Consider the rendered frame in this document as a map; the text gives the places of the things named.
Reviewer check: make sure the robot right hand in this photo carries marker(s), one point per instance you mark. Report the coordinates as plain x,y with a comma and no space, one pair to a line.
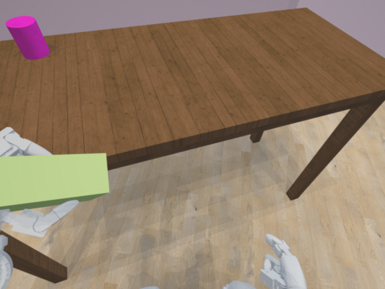
283,274

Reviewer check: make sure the left robot forearm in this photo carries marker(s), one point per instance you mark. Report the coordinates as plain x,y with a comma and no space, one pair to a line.
6,264

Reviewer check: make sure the table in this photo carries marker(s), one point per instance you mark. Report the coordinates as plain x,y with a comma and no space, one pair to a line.
143,92

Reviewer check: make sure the robot left hand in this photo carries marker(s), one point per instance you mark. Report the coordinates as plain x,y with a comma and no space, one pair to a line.
29,221

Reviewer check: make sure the sponge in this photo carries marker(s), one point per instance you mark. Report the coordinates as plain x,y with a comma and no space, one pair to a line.
36,181

